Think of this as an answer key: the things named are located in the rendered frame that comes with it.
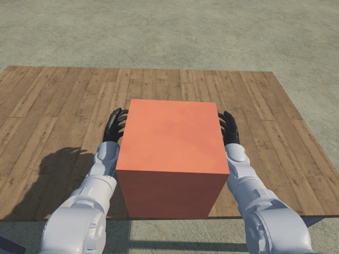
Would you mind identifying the left robot forearm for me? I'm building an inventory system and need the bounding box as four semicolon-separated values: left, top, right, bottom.
41;141;120;248

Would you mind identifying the left robot upper arm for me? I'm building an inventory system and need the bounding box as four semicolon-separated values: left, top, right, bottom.
38;207;106;254

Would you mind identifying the right robot upper arm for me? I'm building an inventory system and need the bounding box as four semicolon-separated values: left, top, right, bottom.
245;208;331;254

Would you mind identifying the right robot hand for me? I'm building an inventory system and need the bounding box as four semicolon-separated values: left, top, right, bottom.
218;111;240;146

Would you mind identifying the right robot forearm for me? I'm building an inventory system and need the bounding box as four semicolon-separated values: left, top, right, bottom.
225;143;311;243

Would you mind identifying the carton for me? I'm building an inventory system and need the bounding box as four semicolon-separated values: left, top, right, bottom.
115;99;230;220

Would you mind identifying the table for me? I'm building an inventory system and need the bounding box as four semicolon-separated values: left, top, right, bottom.
0;66;339;254

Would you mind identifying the left robot hand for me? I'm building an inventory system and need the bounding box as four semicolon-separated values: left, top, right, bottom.
102;108;129;143

